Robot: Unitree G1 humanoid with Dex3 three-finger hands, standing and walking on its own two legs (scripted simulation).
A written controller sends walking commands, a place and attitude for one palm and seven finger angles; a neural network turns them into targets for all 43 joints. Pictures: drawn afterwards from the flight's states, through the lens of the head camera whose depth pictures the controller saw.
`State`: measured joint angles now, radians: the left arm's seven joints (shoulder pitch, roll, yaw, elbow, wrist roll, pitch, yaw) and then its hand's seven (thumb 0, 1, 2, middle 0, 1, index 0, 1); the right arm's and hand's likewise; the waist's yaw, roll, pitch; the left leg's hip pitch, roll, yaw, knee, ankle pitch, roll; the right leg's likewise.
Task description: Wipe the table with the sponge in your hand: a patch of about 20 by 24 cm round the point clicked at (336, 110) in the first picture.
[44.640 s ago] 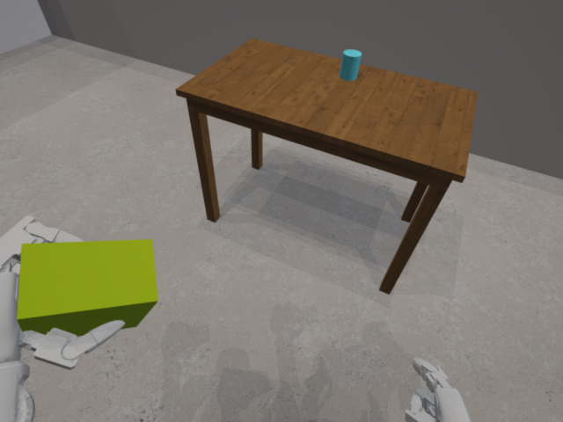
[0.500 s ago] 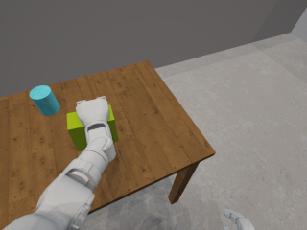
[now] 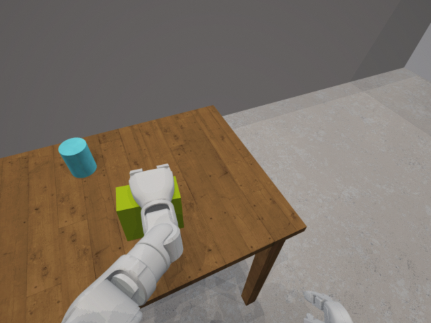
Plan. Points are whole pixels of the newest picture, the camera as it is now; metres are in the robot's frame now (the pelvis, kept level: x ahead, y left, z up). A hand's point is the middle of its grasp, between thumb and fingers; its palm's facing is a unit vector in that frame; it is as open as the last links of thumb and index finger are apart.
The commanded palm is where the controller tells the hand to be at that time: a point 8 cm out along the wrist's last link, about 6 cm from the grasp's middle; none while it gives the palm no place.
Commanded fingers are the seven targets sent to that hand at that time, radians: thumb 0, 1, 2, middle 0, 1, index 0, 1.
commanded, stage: wipe back along the third lane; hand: left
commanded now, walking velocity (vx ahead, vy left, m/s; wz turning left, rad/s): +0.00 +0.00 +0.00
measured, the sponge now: (152, 213) +0.35 +0.18 -0.04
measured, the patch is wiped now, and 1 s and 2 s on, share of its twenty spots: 1.00 1.00 1.00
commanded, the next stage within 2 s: slide back across to the middle lane in 1.56 s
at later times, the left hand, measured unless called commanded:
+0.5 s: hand (166, 222) +0.31 +0.14 +0.00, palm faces -0.05 -0.03 -1.00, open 10.6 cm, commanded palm +0.26 +0.10 +0.03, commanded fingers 0.00 0.10 1.30 -1.20 -1.60 -1.20 -1.60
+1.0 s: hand (169, 231) +0.29 +0.13 +0.00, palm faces -0.07 -0.06 -1.00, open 10.6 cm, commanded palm +0.25 +0.11 +0.03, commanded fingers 0.00 0.10 1.30 -1.20 -1.60 -1.20 -1.60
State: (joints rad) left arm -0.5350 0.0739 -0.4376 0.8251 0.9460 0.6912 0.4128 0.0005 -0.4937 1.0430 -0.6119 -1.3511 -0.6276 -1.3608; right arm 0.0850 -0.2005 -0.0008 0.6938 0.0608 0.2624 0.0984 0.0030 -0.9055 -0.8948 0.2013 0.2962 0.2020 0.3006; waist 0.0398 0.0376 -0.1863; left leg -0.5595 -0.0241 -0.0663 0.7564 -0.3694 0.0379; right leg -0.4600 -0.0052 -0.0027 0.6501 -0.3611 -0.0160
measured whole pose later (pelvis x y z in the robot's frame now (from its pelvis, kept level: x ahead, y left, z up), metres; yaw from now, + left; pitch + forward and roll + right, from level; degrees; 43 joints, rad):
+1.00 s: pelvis +0.00 -0.07 +0.01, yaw +0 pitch +6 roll +0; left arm -0.17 0.14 -0.35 0.50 0.99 0.59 0.34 0.00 -0.49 1.04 -0.61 -1.36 -0.63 -1.36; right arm 0.08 -0.26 -0.01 0.68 0.07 0.22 0.05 0.01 -0.91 -0.90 0.20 0.30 0.20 0.30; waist 0.07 0.06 -0.17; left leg -0.42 0.03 -0.08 0.66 -0.35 -0.04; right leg -0.37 0.04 -0.02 0.66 -0.39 -0.05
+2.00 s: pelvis -0.01 -0.05 +0.00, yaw -1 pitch +4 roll +0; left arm -0.14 0.14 -0.35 0.44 0.98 0.62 0.35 0.00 -0.50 1.04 -0.63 -1.34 -0.64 -1.35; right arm 0.08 -0.23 0.00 0.67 0.07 0.23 0.06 0.01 -0.91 -0.90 0.20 0.30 0.20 0.30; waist 0.06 0.06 -0.17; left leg -0.40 0.02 -0.06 0.67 -0.33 -0.03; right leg -0.36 0.03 0.01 0.67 -0.37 -0.03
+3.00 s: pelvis -0.03 -0.06 +0.00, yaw +0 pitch +5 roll +0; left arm -0.15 0.24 -0.17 0.49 1.03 0.42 0.30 -0.01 -0.57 1.07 -0.71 -1.26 -0.73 -1.26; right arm 0.11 -0.23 0.00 0.71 0.06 0.10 -0.03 0.01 -0.90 -0.89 0.20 0.30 0.20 0.30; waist 0.07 0.07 -0.14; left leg -0.49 0.01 -0.08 0.70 -0.31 -0.03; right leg -0.45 0.03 -0.01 0.71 -0.36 -0.03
